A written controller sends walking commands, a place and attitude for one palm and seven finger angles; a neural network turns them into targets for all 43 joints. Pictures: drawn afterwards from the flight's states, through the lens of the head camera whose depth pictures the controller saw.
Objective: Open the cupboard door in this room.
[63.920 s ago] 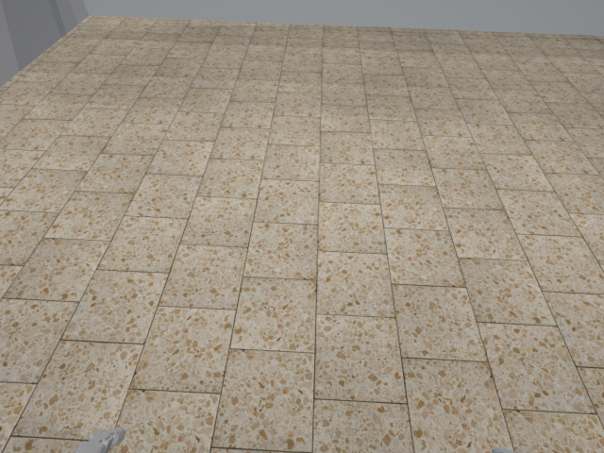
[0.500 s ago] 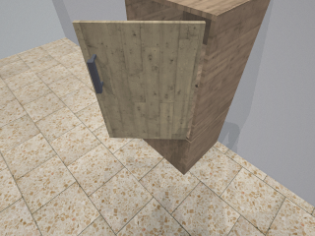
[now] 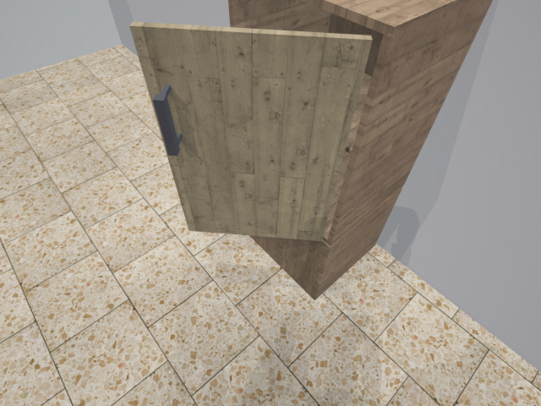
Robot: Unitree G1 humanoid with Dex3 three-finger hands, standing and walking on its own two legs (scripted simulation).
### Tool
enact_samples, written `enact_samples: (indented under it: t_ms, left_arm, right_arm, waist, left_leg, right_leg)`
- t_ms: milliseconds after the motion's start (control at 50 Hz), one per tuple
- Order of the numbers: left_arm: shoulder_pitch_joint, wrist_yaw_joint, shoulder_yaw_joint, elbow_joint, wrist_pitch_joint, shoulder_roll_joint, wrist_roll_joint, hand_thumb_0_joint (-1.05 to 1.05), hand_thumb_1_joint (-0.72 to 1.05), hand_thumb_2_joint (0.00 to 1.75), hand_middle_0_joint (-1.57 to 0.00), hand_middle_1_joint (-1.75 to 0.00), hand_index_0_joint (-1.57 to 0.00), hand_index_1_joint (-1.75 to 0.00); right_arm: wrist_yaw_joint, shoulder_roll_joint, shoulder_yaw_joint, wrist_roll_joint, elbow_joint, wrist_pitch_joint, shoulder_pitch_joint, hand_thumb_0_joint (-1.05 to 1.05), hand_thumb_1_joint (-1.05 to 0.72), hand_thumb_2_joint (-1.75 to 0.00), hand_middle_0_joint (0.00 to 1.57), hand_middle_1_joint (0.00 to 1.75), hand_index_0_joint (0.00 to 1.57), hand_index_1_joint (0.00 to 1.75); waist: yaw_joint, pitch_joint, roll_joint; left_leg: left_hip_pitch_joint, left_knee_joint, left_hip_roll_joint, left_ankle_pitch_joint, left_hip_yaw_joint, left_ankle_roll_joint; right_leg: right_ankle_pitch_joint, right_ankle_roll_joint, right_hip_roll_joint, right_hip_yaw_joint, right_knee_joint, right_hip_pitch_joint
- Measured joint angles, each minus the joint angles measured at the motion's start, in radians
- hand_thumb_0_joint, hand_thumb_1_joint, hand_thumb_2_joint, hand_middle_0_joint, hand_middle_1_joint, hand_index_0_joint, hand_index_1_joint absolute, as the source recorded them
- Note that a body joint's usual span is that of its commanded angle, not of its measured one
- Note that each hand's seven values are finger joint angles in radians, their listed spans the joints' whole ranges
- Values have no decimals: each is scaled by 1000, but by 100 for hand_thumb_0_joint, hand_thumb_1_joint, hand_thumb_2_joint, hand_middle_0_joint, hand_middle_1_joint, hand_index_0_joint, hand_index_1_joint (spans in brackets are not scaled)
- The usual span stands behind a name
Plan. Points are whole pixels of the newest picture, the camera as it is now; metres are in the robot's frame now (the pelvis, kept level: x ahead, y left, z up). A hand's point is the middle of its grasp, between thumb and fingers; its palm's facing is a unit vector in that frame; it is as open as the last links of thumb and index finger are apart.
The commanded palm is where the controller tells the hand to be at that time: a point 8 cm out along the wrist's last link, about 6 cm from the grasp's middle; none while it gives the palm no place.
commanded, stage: come to a stop and stand still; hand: left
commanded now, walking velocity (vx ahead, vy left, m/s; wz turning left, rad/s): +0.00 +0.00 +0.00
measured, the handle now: (170, 121) +0.60 +0.25 +0.08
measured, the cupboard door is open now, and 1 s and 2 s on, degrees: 44 44 44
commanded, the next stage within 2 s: look again from close up in 0.42 s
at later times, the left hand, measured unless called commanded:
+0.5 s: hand out of the picture +0.02 +0.18 -0.18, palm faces +0.03 -0.98 -0.19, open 7.4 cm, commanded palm none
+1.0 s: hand out of the picture +0.02 +0.23 -0.18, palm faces -0.04 -0.97 -0.23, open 7.4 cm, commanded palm none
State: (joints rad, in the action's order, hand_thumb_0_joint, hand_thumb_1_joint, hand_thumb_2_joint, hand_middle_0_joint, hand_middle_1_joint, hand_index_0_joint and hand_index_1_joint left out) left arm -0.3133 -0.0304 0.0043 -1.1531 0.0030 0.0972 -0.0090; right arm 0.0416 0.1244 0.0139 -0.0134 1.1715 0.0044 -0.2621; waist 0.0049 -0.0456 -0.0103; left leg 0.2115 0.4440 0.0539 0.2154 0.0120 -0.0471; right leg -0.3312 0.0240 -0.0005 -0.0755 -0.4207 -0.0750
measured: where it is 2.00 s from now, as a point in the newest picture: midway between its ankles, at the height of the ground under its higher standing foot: outside the picture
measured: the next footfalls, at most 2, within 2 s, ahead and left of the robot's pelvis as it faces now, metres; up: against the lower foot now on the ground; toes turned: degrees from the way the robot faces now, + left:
right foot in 1.62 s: +0.04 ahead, -0.05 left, +0.00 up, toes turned -4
left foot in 1.90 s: +0.08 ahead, +0.17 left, +0.00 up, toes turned +2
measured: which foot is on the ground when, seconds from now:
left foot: down 0.00-1.00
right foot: down 0.00-1.00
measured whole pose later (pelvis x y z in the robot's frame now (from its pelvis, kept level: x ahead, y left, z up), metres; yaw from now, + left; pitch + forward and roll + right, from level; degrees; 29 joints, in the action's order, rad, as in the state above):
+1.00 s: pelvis -0.01 +0.04 -0.01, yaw -2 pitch +0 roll +0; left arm -0.28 -0.03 0.00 -1.03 -0.01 0.19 -0.02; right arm 0.01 0.18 -0.01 -0.02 1.04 -0.01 -0.25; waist 0.00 -0.03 0.00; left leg 0.28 0.55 0.01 0.26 0.07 0.02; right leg -0.37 -0.03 -0.05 -0.01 -0.54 -0.17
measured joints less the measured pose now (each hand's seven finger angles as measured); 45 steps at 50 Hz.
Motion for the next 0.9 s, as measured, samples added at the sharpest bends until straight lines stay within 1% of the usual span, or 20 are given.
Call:
enact_samples:
  t_ms: [200,520,540,580,600,640,660,760,900]
  left_arm:
    - [11,-3,2,8,5,12,-3,0,91,90,-19,-30,-20,-30]
    - [36,-7,6,27,6,45,-2,0,91,90,-19,-30,-20,-30]
    - [34,-14,3,29,14,42,-7,0,91,90,-19,-30,-20,-30]
    - [23,-23,-2,53,31,33,-14,0,91,90,-19,-30,-20,-30]
    - [20,-23,-6,60,36,31,-15,0,91,90,-19,-30,-20,-30]
    - [21,-23,-9,69,35,34,-15,1,91,90,-20,-30,-20,-30]
    - [23,-23,-8,74,32,38,-13,1,91,90,-20,-30,-20,-30]
    - [33,-21,-3,99,13,55,-10,1,91,90,-20,-30,-20,-30]
    - [44,-9,-5,121,-7,83,-12,1,91,90,-19,-30,-20,-30]
  right_arm:
    - [5,17,0,2,-12,-8,20,1,-92,-90,20,30,20,30]
    - [3,21,-6,2,-11,-9,17,1,-92,-90,20,30,20,30]
    - [-1,27,-7,4,-18,-7,16,1,-92,-90,20,30,20,30]
    - [-11,45,-4,3,-56,-6,20,1,-92,-90,20,30,20,30]
    - [-14,52,-2,2,-76,-10,22,1,-92,-90,20,30,20,30]
    - [-18,61,-1,1,-106,-22,20,1,-92,-90,20,30,20,30]
    - [-18,62,-2,1,-115,-26,18,1,-92,-90,20,30,20,30]
    - [-13,63,-9,1,-127,-18,12,1,-92,-90,20,30,20,30]
    - [-23,61,-16,-2,-131,-7,17,1,-93,-90,20,30,20,30]
  waist:
    - [2,5,-8]
    - [-4,5,-4]
    - [-1,9,3]
    - [-3,3,25]
    - [-8,-2,33]
    - [-21,-9,38]
    - [-22,-10,37]
    - [-12,2,43]
    - [-7,13,25]
  left_leg:
    - [-17,-1,-8,20,8,5]
    - [-38,-10,-20,34,19,14]
    - [-15,17,-14,38,22,16]
    - [33,91,1,62,24,35]
    - [40,104,4,78,27,37]
    - [53,121,-2,98,29,28]
    - [58,133,-8,99,31,30]
    - [59,168,-21,110,43,50]
    - [56,136,-36,78,58,61]
  right_leg:
    - [-13,-7,-8,6,11,20]
    - [-21,-18,-22,14,24,40]
    - [-19,-20,-18,15,24,31]
    - [-19,-23,-5,25,3,2]
    - [-25,-24,-2,30,-19,-13]
    - [-48,-30,-11,31,-69,-41]
    - [-58,-33,-18,33,-90,-49]
    - [-77,-47,-34,45,-134,-56]
    - [-58,-55,-49,59,-138,-75]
